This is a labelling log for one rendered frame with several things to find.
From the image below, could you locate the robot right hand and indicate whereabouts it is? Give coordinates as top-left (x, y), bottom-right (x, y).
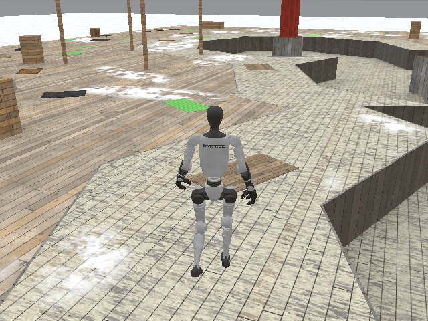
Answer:
top-left (241, 189), bottom-right (257, 205)

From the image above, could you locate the right robot forearm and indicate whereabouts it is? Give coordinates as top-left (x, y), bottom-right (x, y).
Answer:
top-left (241, 162), bottom-right (255, 191)

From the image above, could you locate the robot left upper arm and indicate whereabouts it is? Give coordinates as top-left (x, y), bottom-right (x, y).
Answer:
top-left (181, 134), bottom-right (201, 171)

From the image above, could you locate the robot head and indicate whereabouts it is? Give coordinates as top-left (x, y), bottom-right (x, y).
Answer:
top-left (203, 106), bottom-right (226, 138)

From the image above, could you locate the robot right upper arm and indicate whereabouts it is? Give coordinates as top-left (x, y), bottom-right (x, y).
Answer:
top-left (228, 135), bottom-right (247, 173)

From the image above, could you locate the robot left foot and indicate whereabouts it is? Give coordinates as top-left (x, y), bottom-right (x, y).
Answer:
top-left (191, 266), bottom-right (203, 277)

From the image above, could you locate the robot left hand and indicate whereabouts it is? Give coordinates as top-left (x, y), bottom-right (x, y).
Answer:
top-left (175, 179), bottom-right (191, 190)

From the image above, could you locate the left robot forearm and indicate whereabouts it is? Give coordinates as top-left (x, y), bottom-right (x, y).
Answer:
top-left (177, 160), bottom-right (188, 181)

